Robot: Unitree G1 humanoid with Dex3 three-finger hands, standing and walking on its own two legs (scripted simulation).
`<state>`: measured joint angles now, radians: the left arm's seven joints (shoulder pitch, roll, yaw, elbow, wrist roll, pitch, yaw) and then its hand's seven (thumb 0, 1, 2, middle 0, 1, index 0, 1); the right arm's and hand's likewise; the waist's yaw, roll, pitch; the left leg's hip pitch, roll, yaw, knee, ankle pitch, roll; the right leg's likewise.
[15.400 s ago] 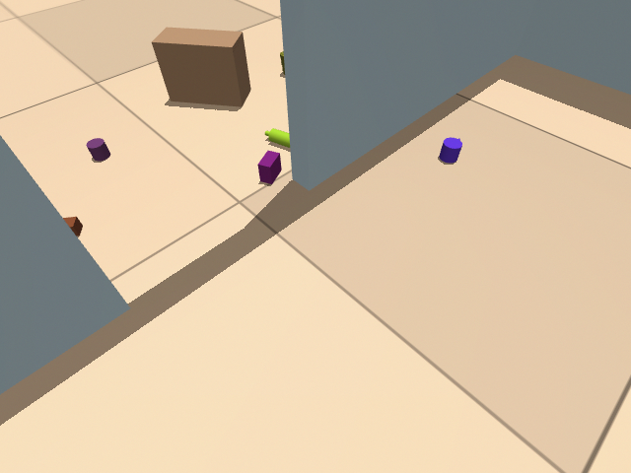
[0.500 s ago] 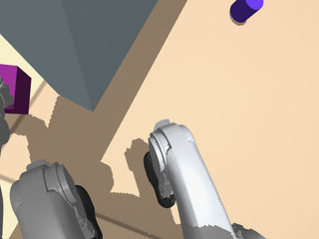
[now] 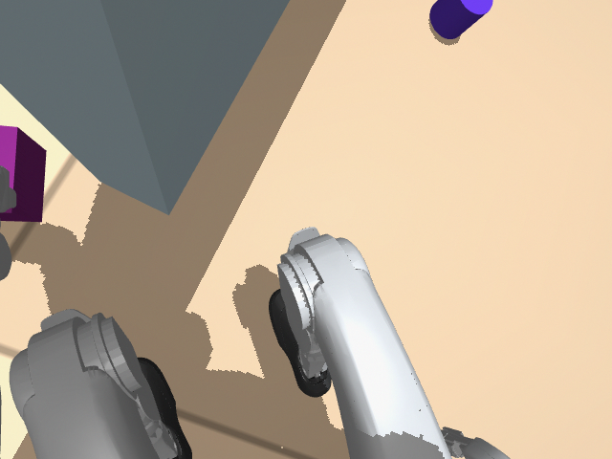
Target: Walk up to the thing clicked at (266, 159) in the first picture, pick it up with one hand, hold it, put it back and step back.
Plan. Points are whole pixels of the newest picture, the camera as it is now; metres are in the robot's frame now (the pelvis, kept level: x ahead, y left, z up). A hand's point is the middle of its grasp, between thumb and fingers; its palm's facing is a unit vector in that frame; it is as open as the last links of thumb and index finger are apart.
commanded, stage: rise first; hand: left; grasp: from above
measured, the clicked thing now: (3, 177) +0.52 +0.26 -0.29
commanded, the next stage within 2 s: none
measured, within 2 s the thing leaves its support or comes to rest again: neither
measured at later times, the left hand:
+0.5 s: hand out of the picture +0.48 +0.28 -0.18, palm faces -0.02 -0.45 -0.89, open 14.3 cm
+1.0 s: hand out of the picture +0.47 +0.28 -0.19, palm faces -0.02 -0.45 -0.89, open 14.3 cm
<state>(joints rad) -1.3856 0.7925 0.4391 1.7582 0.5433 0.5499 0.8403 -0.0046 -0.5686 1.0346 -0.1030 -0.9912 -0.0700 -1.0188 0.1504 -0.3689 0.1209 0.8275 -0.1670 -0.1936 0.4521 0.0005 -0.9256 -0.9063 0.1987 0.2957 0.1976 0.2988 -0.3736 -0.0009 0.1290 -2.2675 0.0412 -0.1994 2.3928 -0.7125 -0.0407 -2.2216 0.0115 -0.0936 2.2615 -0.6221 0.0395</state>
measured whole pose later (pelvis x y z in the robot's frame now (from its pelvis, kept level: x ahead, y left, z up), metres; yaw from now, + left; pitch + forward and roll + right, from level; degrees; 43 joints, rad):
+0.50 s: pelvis +0.00 +0.00 +0.00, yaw +0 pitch +33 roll -10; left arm -1.38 0.79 0.43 1.74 0.53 0.54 0.85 0.00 -0.57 1.04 -0.11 -0.97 -0.07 -1.00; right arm 0.15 -0.37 0.13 0.83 -0.17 -0.20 0.47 0.00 -0.92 -0.91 0.20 0.30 0.20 0.30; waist -0.38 -0.01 0.13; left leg -2.26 0.04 -0.20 2.39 -0.72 -0.04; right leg -2.21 0.01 -0.10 2.25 -0.63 0.04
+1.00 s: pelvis +0.00 +0.00 +0.00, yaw +0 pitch +32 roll -10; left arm -1.38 0.80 0.42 1.75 0.51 0.53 0.86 0.00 -0.56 1.03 -0.12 -0.96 -0.08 -1.00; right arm 0.13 -0.37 0.15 0.85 -0.18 -0.21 0.47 0.00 -0.93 -0.91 0.20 0.30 0.20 0.30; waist -0.39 -0.02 0.15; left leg -2.25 0.04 -0.21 2.39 -0.72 -0.04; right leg -2.20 0.01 -0.10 2.26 -0.63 0.04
